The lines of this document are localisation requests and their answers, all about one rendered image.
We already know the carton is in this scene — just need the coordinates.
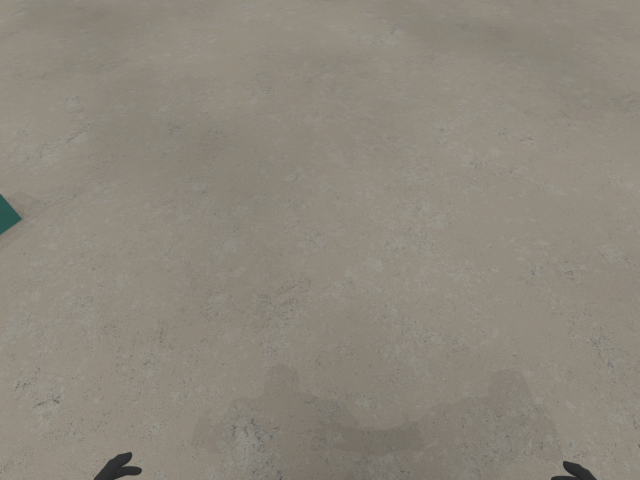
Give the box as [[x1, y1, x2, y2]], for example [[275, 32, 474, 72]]
[[0, 194, 22, 235]]

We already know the left robot hand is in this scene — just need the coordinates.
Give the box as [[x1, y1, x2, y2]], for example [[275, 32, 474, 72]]
[[94, 452, 142, 480]]

